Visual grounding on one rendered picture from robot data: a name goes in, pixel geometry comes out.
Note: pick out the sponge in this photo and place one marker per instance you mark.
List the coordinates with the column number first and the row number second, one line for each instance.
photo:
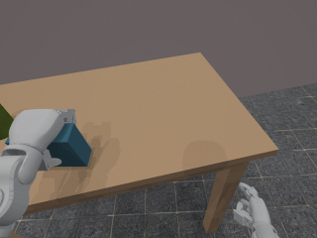
column 69, row 146

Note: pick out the robot left hand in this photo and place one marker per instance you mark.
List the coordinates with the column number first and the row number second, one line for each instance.
column 37, row 128

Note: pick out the table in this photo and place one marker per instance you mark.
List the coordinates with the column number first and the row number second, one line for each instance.
column 147, row 123

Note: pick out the robot right hand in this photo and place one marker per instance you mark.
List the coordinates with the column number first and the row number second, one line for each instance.
column 255, row 208

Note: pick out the left robot forearm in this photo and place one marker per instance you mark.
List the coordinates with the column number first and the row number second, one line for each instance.
column 19, row 165

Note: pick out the right robot forearm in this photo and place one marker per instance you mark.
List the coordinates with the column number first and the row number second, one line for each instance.
column 263, row 229

